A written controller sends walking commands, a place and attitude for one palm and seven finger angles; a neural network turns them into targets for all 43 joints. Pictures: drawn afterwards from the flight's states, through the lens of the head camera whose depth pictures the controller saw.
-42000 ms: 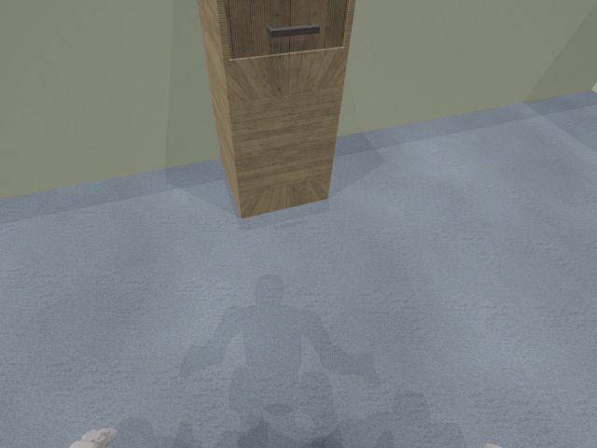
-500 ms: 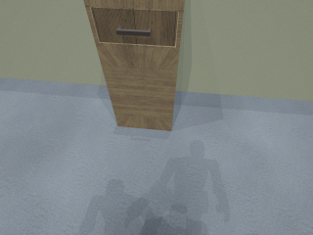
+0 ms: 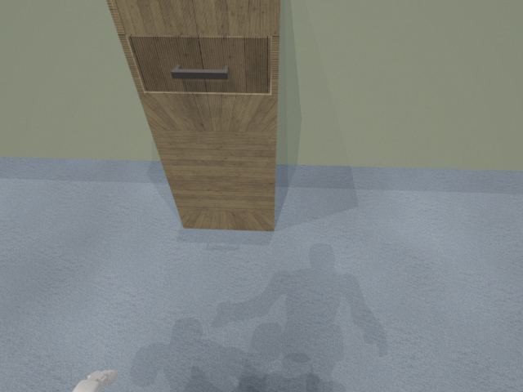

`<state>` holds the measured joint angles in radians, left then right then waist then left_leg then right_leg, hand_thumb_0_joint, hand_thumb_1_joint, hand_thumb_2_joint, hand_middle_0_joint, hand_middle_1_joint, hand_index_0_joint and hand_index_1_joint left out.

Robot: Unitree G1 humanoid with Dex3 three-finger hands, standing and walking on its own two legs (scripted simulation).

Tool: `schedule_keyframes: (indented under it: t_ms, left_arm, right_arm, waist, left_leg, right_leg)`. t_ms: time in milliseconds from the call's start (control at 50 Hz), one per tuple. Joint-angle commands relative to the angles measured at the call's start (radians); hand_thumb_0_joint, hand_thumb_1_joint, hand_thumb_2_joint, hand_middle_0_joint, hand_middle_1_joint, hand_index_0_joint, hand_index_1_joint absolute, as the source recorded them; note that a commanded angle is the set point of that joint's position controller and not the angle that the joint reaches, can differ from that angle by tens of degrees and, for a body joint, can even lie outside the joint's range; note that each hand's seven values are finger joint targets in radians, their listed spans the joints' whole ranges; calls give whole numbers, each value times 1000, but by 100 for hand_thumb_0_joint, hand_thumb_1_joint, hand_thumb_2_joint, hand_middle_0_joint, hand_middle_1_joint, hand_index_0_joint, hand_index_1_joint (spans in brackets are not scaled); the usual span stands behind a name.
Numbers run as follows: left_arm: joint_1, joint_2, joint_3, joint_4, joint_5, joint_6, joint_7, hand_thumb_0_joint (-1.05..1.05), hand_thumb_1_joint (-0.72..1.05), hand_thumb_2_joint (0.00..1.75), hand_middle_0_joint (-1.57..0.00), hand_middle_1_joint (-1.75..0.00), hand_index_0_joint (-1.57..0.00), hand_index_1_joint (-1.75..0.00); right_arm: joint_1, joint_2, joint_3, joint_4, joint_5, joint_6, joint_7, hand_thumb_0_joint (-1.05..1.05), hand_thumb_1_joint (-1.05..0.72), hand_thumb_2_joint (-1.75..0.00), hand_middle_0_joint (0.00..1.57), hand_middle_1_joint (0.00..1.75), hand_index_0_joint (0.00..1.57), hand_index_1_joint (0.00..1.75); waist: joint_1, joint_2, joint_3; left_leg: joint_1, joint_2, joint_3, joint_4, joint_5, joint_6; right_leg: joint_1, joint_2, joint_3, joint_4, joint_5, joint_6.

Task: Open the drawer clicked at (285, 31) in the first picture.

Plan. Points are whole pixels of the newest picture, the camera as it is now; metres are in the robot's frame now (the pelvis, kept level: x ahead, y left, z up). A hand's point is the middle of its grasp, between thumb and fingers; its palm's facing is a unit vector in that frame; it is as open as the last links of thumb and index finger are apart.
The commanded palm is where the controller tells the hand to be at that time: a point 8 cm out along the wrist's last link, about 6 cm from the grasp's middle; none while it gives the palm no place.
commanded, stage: let the arm hang, fingers relaxed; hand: left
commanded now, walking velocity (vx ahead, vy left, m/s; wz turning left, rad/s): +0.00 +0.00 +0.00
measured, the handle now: (201, 71) +0.91 +0.20 +0.04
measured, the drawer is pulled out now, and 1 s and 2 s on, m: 0.00 0.00 0.00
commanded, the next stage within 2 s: look to check the result in 0.02 s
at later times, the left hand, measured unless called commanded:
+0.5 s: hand out of the picture +0.08 +0.25 -0.15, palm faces -0.03 -0.93 -0.36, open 7.4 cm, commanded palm none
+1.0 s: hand out of the picture +0.09 +0.22 -0.17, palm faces -0.03 -0.96 -0.28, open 7.4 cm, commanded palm none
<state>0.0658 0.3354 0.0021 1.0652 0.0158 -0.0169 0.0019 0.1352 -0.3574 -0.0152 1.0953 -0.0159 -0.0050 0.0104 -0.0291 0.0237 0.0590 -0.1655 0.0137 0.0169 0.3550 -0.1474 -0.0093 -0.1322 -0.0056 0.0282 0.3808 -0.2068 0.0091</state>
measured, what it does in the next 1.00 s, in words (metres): stands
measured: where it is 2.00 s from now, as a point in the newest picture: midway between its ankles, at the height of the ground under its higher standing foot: (273, 380)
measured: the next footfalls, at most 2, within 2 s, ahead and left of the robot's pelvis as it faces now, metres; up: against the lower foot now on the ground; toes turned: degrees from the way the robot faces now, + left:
right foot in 1.38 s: +0.21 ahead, -0.13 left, +0.00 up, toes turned -6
left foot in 1.64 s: +0.28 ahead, +0.14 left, +0.00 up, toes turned +6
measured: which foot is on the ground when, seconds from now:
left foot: down 0.00-1.00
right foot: down 0.00-1.00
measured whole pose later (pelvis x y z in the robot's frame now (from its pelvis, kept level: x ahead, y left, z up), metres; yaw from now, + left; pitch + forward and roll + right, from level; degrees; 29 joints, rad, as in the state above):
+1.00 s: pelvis +0.04 +0.00 -0.01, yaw -1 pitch -2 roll +0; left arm 0.20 0.28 0.01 1.11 0.02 0.01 0.00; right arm 0.21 -0.26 0.00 1.12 -0.03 0.01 0.01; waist -0.01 0.00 0.03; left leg -0.14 0.02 0.03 0.44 -0.27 -0.01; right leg -0.10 -0.01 0.04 0.44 -0.31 0.01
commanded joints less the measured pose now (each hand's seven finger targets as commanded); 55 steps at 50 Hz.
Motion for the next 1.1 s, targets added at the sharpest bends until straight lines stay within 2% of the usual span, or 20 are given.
schedule_keyframes:
  t_ms: [0,40,380,520,600,720,740,780,800,840,880,900,980,1040,1080]
  left_arm:
    - [-7,224,44,-40,-6,-19,13,0,90,90,-20,-30,-20,-30]
    - [-9,221,44,-38,-7,-19,13,0,90,90,-20,-30,-20,-30]
    - [13,223,45,-14,-7,-22,18,0,90,90,-20,-30,-20,-30]
    - [13,220,42,-8,-7,-19,16,0,90,90,-20,-30,-20,-30]
    - [18,221,44,-10,-7,-21,16,0,90,90,-20,-30,-20,-30]
    - [18,222,44,-10,-8,-22,18,0,90,90,-20,-30,-20,-30]
    - [17,220,44,-11,-8,-21,17,0,90,90,-20,-30,-20,-30]
    - [57,145,29,3,-9,-11,19,0,90,90,-20,-30,-20,-30]
    - [76,115,21,13,-9,-3,19,0,90,90,-20,-30,-20,-30]
    - [97,105,21,15,-5,8,13,0,90,90,-20,-30,-20,-30]
    - [120,115,29,10,-1,11,5,0,90,90,-20,-30,-20,-30]
    - [119,115,33,9,0,11,2,0,90,90,-20,-30,-20,-30]
    - [161,100,46,5,-4,2,-3,0,90,90,-20,-30,-20,-30]
    - [202,80,58,10,-5,-4,1,0,90,90,-20,-30,-20,-30]
    - [232,67,66,11,-7,-5,4,0,90,90,-20,-30,-20,-30]
  right_arm:
    - [-28,-179,-35,-52,-2,-17,-13,0,-90,-90,20,30,20,30]
    - [-31,-180,-35,-49,-2,-16,-14,0,-90,-90,20,30,20,30]
    - [-38,-183,-38,-43,4,-8,-19,0,-90,-90,20,30,20,30]
    - [-48,-183,-37,-40,1,-6,-18,0,-90,-90,20,30,20,30]
    - [-47,-185,-38,-45,2,-10,-20,0,-90,-90,20,30,20,30]
    - [-47,-186,-37,-47,2,-12,-22,0,-90,-90,20,30,20,30]
    - [-50,-186,-37,-46,2,-12,-22,0,-90,-90,20,30,20,30]
    - [-16,-103,-18,-33,-1,-3,-17,0,-90,-90,20,30,20,30]
    - [6,-62,-9,-23,-6,4,-13,0,-90,-90,20,30,20,30]
    - [34,-52,-9,-15,-12,11,-8,0,-90,-90,20,30,20,30]
    - [45,-50,-13,-21,-14,11,-3,0,-90,-90,20,30,20,30]
    - [52,-43,-16,-20,-17,9,-3,0,-90,-90,20,30,20,30]
    - [82,-22,-19,-30,-11,-6,-8,0,-90,-90,20,30,20,30]
    - [127,7,-21,-25,-10,-19,-18,0,-90,-90,20,30,20,30]
    - [154,20,-25,-23,-6,-25,-25,0,-90,-90,20,30,20,30]
  waist:
    - [17,-18,-82]
    - [18,-2,-90]
    - [11,-34,-85]
    - [11,-19,-57]
    - [11,-21,-90]
    - [14,-21,-95]
    - [14,-14,-83]
    - [18,-10,-81]
    - [16,-18,-67]
    - [19,-19,-19]
    - [28,-26,21]
    - [26,-36,51]
    - [33,-53,71]
    - [30,-72,37]
    - [31,-53,26]
  left_leg:
    - [48,105,-94,-64,118,27]
    - [56,105,-91,-65,119,25]
    - [110,110,-76,-59,131,23]
    - [96,109,-80,-76,72,23]
    - [112,113,-80,-70,112,25]
    - [116,115,-75,-62,170,24]
    - [110,115,-75,-66,163,23]
    - [101,106,-60,-57,93,10]
    - [96,101,-54,-54,20,5]
    - [46,88,-53,-48,-158,5]
    - [2,78,-54,-38,-272,13]
    - [-21,76,-53,-30,-289,15]
    - [-43,70,-34,40,-184,26]
    - [-51,60,3,114,-45,26]
    - [-43,55,13,157,25,35]
  right_leg:
    - [3,-108,79,-81,127,-39]
    - [9,-107,82,-84,130,-39]
    - [1,-107,86,-110,175,-42]
    - [-16,-105,89,-127,103,-39]
    - [7,-107,84,-115,150,-39]
    - [27,-110,74,-103,220,-39]
    - [23,-111,74,-106,208,-40]
    - [16,-106,76,-105,124,-29]
    - [-1,-103,73,-99,32,-25]
    - [-44,-94,86,-97,-172,-33]
    - [-75,-93,104,-94,-270,-47]
    - [-89,-96,106,-86,-291,-54]
    - [-76,-104,104,-33,-172,-75]
    - [0,-115,85,41,32,-84]
    - [16,-112,69,95,159,-91]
